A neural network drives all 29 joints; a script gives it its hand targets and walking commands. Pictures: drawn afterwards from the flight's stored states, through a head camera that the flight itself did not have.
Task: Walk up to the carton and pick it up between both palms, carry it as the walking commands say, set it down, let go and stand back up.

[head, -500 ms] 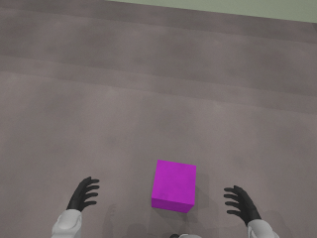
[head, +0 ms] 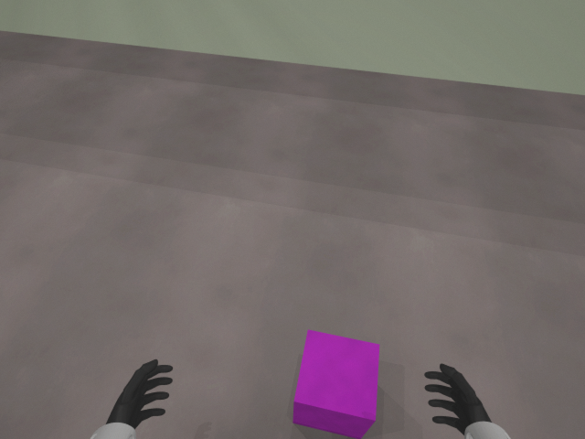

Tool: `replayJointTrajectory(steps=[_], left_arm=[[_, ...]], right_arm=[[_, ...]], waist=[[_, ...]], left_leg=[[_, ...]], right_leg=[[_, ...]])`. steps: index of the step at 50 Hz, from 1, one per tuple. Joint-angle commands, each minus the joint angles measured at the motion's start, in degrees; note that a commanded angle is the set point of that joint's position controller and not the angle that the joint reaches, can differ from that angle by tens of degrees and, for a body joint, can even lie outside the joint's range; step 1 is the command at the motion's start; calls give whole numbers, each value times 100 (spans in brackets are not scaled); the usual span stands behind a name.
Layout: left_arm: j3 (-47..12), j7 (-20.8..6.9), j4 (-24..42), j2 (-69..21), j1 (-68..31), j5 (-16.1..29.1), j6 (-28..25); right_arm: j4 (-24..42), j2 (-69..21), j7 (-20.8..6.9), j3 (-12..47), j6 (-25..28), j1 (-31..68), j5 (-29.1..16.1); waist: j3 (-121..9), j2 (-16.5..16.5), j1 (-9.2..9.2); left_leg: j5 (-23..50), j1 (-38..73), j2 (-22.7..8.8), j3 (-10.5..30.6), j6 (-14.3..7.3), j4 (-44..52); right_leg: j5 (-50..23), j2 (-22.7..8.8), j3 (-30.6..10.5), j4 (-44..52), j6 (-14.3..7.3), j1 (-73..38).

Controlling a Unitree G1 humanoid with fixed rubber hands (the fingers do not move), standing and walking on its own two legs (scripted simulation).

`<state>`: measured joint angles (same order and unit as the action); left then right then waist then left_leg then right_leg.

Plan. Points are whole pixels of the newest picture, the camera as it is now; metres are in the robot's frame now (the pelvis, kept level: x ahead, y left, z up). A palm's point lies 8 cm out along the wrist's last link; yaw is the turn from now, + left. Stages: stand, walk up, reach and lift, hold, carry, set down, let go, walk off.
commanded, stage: stand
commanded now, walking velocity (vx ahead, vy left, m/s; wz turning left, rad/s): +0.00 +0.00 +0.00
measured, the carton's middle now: (334, 385) +0.38 -0.11 -0.65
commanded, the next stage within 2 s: none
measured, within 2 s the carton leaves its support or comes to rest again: neither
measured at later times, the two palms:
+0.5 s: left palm out of the picture +0.14 +0.23 -0.13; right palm out of the picture +0.09 -0.29 -0.12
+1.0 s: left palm out of the picture +0.10 +0.23 -0.14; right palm out of the picture -0.01 -0.27 -0.15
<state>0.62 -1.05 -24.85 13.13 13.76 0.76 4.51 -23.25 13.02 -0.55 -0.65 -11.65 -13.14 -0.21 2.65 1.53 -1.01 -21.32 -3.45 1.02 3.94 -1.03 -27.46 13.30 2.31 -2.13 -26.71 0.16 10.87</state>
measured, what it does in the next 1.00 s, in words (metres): stands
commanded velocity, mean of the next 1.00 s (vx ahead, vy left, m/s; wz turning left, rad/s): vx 0.00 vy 0.00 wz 0.00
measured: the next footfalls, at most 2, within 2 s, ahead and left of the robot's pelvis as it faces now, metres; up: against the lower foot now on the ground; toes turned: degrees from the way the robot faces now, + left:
none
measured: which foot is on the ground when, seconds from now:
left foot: down 0.00-1.00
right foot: down 0.00-1.00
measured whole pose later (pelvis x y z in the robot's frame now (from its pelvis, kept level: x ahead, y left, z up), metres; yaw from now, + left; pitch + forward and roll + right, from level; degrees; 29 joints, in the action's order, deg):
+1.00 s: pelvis +0.04 -0.01 -0.02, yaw -8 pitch +2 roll +0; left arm 0.3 2.3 -53.3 12.1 19.0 -0.9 0.8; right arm -49.1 14.7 3.9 0.3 -1.5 -24.3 1.0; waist -2.3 1.4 0.7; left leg -28.1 -5.7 -1.6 -5.4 0.2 -31.9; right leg 20.8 5.7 -8.2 -39.2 -1.4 19.8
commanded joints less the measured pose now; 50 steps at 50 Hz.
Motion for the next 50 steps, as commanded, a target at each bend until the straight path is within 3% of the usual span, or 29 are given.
replayJointTrajectory(steps=[1, 2, 4, 8, 10, 14, 28, 50], left_arm=[[258, 195, -622, 842, 709, -407, -326], [340, 262, -617, 1117, 529, -432, -435], [250, 206, -742, 838, 279, -350, -634], [213, 71, -1183, 758, 319, -250, -881], [205, 93, -1364, 779, 490, -230, -894], [169, 144, -1612, 783, 715, -198, -805], [155, 287, -1978, 734, 798, -174, -556], [81, 356, -2757, 485, 810, -167, -407]], right_arm=[[-174, 1080, 187, -331, 671, -131, 316], [-181, 955, 237, -287, 961, -391, 432], [-311, 928, 265, -217, 1258, -140, 398], [-576, 939, 284, -176, 1499, -207, 233], [-715, 990, 313, -178, 1520, -375, 175], [-904, 996, 363, -151, 1411, -592, 130], [-1382, 978, 470, -118, 1191, -1162, 91], [-2542, 722, 455, -25, 1050, -1595, 129]], waist=[[-321, 302, -3], [101, 185, 203], [254, 147, 115], [-748, -282, 192], [-999, -192, 214], [-945, -25, 200], [-643, -99, 171], [-129, -177, 176]], left_leg=[[-492, -537, -373, -352, 309, 258], [-1154, -871, -494, 77, 185, 477], [-1345, -1176, -713, 413, 13, 616], [608, -629, -605, 120, 110, 13], [1515, -424, -613, 25, 158, -222], [2242, -425, -642, -123, 123, -420], [2326, -625, -613, -516, 37, -510], [1419, -400, -632, -694, -73, -27]], right_leg=[[-93, -488, -399, 261, 279, 463], [627, -429, -443, 386, 303, 888], [341, -336, -390, 216, 278, 1116], [-1242, -397, -672, -141, 43, 722], [-1892, -394, -692, -386, -38, 663], [-1938, -303, -648, -678, -156, 743], [-2305, -258, -840, -1013, -356, 728], [-1546, -197, -1053, -707, -379, 857]])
